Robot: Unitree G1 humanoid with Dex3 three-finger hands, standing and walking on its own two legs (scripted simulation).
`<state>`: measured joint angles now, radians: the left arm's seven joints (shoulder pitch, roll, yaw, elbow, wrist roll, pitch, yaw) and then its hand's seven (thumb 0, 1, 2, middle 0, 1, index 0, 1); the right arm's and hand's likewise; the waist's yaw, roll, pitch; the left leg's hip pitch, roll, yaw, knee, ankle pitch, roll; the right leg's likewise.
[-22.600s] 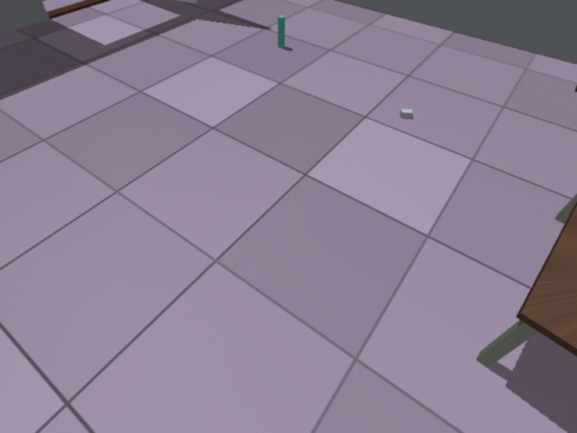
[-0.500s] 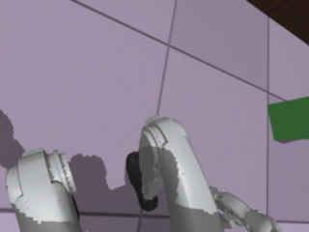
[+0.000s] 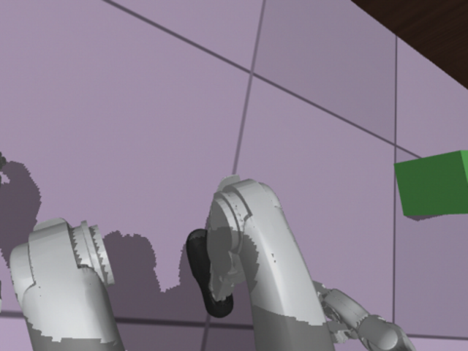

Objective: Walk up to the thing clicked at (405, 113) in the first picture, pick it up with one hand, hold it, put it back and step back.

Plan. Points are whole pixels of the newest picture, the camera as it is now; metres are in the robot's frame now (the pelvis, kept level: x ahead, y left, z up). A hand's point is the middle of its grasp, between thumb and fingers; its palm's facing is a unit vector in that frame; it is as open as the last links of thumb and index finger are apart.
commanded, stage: close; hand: left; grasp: from above
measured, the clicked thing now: out of the picture +0.38 +0.30 -0.29
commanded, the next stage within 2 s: none
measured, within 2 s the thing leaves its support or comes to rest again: neither
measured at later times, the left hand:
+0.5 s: hand out of the picture +0.35 +0.31 -0.26, palm faces -0.49 -0.20 -0.85, open 8.0 cm
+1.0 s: hand out of the picture +0.37 +0.29 -0.26, palm faces -0.39 -0.16 -0.91, open 8.2 cm
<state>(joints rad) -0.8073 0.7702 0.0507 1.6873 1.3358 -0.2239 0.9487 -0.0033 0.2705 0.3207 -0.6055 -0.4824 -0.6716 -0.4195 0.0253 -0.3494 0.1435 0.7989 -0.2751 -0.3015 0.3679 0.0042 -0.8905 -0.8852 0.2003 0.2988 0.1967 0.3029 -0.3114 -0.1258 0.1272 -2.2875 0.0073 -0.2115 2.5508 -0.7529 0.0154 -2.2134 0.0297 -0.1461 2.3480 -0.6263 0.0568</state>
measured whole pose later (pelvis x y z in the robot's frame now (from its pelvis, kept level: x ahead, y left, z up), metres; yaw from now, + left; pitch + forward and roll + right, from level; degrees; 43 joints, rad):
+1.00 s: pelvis +0.00 +0.00 -0.01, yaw +1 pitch +27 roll -14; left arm -0.85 0.76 0.15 1.74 1.28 -0.20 0.86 0.00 0.37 0.20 -0.87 -0.41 -0.81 -0.28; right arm 0.04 -0.37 0.13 0.79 -0.28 -0.35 0.42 0.00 -0.89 -0.89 0.20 0.30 0.20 0.30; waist -0.32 -0.08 0.12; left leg -2.31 -0.02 -0.21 2.57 -0.75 0.01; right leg -2.22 0.01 -0.15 2.38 -0.65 0.06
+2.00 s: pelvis +0.00 +0.00 -0.01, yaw +1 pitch +27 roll -13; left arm -0.85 0.78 0.16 1.74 1.28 -0.25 0.79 0.00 0.42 0.22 -0.83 -0.37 -0.82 -0.29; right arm 0.05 -0.36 0.14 0.81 -0.28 -0.33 0.40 0.00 -0.90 -0.89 0.20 0.30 0.20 0.30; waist -0.31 -0.07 0.12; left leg -2.31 -0.02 -0.21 2.57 -0.74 0.00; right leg -2.23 0.01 -0.14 2.39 -0.64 0.06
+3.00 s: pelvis +0.00 +0.00 -0.01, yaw +1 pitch +27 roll -13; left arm -0.84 0.79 0.14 1.74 1.29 -0.26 0.80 0.00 0.36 0.30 -0.76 -0.47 -0.75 -0.38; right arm 0.07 -0.36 0.13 0.82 -0.29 -0.33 0.40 0.00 -0.90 -0.89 0.20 0.30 0.20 0.30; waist -0.31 -0.08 0.12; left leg -2.31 -0.02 -0.21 2.57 -0.75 0.01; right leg -2.23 0.01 -0.14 2.38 -0.64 0.06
